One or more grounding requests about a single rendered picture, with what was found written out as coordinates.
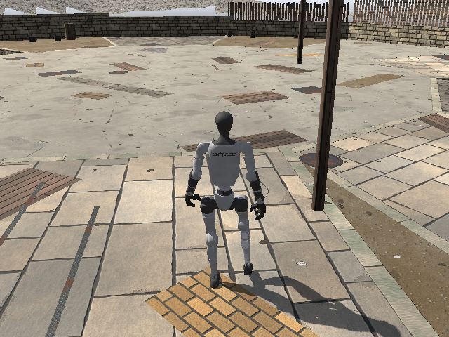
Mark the robot torso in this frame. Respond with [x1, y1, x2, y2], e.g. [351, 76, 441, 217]
[208, 138, 241, 211]

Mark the robot right forearm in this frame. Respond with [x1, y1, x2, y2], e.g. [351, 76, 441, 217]
[250, 171, 264, 204]

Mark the left robot shin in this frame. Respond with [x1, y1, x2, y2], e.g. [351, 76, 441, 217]
[206, 234, 217, 279]

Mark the left robot hand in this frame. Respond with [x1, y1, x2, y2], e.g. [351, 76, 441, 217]
[185, 194, 201, 207]

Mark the right robot upper arm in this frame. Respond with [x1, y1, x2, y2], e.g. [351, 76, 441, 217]
[239, 142, 257, 182]

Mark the right robot hand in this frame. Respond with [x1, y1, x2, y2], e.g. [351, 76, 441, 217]
[250, 203, 266, 220]

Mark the robot left forearm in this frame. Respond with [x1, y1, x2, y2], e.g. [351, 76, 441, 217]
[186, 169, 199, 196]

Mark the left robot upper arm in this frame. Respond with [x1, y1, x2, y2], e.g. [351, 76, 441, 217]
[191, 142, 210, 180]

